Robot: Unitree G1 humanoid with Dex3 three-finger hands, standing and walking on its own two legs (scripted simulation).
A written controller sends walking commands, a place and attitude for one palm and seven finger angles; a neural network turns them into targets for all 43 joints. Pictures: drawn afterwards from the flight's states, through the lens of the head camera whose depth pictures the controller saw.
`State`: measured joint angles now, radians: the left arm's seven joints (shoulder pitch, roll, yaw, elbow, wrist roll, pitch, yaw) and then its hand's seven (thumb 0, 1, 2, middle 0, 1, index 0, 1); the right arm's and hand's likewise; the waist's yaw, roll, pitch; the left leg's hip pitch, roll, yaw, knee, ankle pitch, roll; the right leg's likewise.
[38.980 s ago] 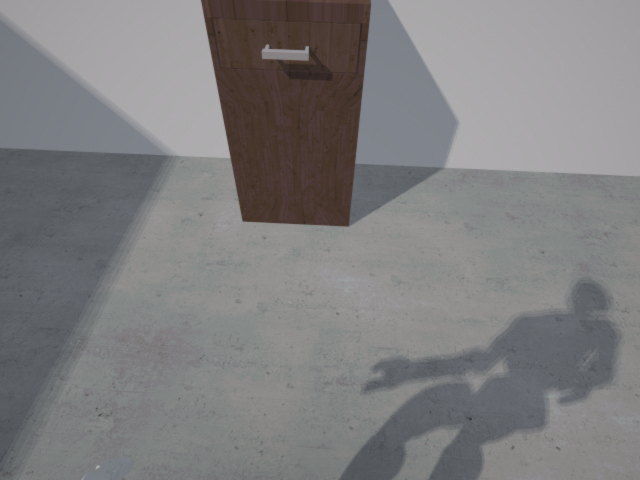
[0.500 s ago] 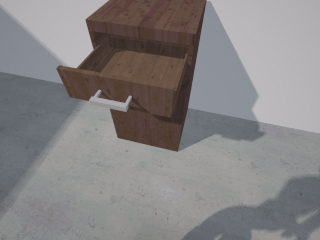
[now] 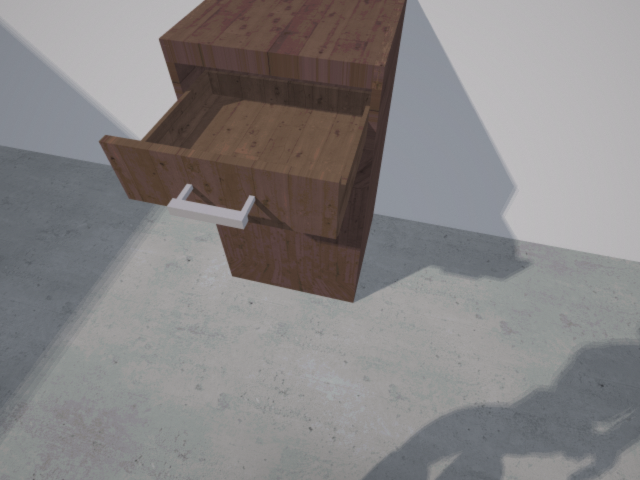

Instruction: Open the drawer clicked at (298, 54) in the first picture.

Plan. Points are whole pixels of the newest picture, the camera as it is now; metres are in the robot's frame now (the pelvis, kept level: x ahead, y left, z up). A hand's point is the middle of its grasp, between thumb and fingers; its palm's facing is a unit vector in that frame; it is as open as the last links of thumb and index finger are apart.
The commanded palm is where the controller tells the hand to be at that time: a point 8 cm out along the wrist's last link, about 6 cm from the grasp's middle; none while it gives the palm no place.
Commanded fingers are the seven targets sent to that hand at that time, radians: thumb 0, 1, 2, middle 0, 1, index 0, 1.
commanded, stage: look to check the result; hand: left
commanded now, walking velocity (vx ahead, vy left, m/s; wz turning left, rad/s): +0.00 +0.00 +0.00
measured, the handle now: (213, 204) +0.54 +0.22 -0.01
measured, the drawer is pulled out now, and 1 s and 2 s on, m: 0.29 0.29 0.29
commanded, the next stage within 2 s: stand and wait in 0.14 s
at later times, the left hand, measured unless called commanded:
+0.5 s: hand out of the picture +0.03 +0.18 -0.17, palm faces +0.01 -0.97 -0.23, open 7.4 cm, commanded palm none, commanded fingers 0.00 0.90 0.90 -0.20 -0.30 -0.20 -0.30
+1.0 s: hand out of the picture +0.05 +0.20 -0.17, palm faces +0.00 -0.97 -0.26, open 7.4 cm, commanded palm none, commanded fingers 0.00 0.90 0.90 -0.20 -0.30 -0.20 -0.30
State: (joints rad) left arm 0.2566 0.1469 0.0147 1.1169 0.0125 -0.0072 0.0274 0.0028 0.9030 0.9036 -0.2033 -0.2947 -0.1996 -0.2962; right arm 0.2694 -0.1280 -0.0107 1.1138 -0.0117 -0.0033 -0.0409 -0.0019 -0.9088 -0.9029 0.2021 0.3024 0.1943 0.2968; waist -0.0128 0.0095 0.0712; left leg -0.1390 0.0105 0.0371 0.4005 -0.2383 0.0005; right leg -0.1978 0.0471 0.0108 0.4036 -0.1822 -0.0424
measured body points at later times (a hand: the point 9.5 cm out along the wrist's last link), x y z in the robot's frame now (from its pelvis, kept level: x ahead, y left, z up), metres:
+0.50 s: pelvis +0.01 -0.01 +0.00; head +0.03 -0.02 +0.45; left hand +0.03 +0.23 -0.15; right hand +0.01 -0.24 -0.16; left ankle -0.01 +0.12 -0.74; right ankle +0.02 -0.09 -0.74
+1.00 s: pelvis +0.01 -0.01 +0.00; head +0.03 -0.01 +0.45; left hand +0.05 +0.25 -0.15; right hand +0.02 -0.26 -0.15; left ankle -0.01 +0.12 -0.74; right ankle +0.02 -0.09 -0.74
